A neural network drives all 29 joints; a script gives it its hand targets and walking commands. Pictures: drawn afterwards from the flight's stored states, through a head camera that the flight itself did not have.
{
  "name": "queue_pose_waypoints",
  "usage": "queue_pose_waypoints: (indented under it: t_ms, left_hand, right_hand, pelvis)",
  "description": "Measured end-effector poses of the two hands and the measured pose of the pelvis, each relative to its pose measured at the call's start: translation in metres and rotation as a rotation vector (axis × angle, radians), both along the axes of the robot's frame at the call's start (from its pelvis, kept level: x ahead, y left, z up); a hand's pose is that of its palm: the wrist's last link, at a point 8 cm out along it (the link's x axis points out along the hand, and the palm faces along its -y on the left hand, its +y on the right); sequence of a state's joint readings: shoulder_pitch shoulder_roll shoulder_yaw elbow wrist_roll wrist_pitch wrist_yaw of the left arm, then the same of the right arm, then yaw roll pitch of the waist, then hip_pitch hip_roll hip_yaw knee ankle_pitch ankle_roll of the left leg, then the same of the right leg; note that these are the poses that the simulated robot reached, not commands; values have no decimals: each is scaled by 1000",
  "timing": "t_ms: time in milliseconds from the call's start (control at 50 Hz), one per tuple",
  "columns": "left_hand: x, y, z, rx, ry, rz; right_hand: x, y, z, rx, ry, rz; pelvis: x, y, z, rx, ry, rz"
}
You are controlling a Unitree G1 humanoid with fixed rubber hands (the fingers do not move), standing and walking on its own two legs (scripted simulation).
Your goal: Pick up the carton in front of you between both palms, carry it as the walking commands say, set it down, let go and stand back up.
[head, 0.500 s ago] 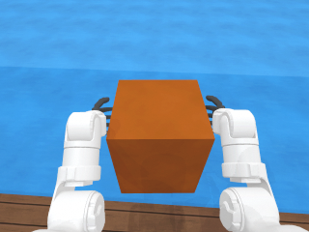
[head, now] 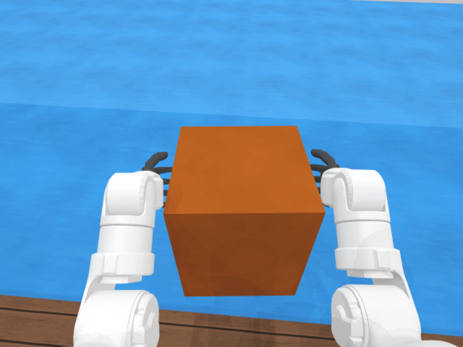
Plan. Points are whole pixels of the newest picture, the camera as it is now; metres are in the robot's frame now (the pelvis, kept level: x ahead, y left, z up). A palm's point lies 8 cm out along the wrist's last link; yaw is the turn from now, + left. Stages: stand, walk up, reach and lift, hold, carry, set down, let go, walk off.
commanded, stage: carry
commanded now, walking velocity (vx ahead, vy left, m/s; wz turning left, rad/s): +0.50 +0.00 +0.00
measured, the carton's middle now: (239, 213) +0.34 +0.00 +0.06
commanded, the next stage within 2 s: none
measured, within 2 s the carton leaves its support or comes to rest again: neither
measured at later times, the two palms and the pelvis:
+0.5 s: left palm (143, 124) +0.53 +0.21 +0.12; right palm (280, 125) +0.53 -0.09 +0.12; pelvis +0.17 +0.06 +0.01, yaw +2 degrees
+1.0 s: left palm (153, 75) +0.79 +0.24 +0.10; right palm (255, 73) +0.83 -0.05 +0.10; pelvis +0.45 +0.06 -0.02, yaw +1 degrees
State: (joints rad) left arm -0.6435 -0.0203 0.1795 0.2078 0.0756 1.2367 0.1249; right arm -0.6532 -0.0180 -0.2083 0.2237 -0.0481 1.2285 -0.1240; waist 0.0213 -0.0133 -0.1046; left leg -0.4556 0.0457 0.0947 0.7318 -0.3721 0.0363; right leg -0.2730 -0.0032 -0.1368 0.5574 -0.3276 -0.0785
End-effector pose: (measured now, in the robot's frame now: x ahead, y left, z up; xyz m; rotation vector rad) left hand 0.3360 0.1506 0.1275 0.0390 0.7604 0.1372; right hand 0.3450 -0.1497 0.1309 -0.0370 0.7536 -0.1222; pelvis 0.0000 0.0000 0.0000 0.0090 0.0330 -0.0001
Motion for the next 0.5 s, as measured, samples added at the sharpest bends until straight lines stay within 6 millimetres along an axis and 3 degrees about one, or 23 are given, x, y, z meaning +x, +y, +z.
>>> queue_pose_waypoints:
  t_ms: [160,260,360,500]
  left_hand:
    - [44,36,0,0,0,15]
    - [87,60,-14,-25,0,13]
    - [125,64,-25,-28,53,-11]
    - [197,59,-12,-44,-17,-4]
  right_hand:
    - [55,37,7,-12,-1,27]
    - [90,61,-8,-24,-1,13]
    - [114,64,-25,-30,53,-7]
    - [182,60,-9,-13,-17,-45]
  pelvis:
    - [43,25,2,-4,39,4]
    - [79,47,-11,-3,36,4]
    - [110,58,-1,-27,42,18]
    - [168,60,5,-32,61,32]
